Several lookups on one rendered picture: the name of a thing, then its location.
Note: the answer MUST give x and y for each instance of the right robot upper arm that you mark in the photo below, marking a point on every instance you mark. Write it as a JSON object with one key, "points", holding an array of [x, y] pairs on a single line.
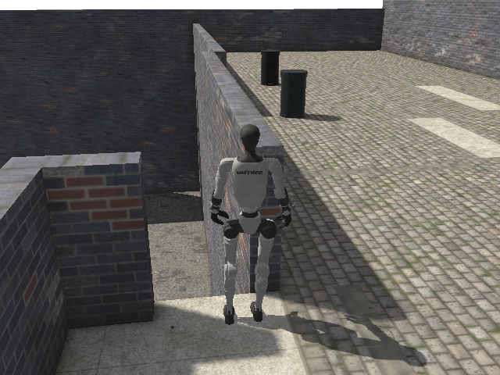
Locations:
{"points": [[278, 178]]}

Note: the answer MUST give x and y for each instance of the left robot hand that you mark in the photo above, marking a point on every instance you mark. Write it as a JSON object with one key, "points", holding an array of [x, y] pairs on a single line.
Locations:
{"points": [[220, 213]]}

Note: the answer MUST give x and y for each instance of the right robot forearm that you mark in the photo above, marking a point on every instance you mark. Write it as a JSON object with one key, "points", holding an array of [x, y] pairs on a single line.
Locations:
{"points": [[284, 204]]}

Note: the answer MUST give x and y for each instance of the robot torso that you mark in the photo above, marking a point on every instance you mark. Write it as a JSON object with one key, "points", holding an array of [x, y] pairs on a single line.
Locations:
{"points": [[249, 184]]}

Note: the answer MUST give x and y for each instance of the right robot hand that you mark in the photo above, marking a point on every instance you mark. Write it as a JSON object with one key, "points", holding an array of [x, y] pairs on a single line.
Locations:
{"points": [[281, 216]]}

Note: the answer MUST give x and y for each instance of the left robot upper arm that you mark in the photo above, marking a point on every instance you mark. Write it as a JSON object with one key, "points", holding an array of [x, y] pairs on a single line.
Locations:
{"points": [[221, 177]]}

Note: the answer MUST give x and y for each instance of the left robot forearm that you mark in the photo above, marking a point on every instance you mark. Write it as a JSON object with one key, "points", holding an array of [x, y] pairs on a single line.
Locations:
{"points": [[215, 204]]}

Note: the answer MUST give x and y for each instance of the right robot foot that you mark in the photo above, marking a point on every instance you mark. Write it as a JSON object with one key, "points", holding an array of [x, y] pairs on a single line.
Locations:
{"points": [[258, 315]]}

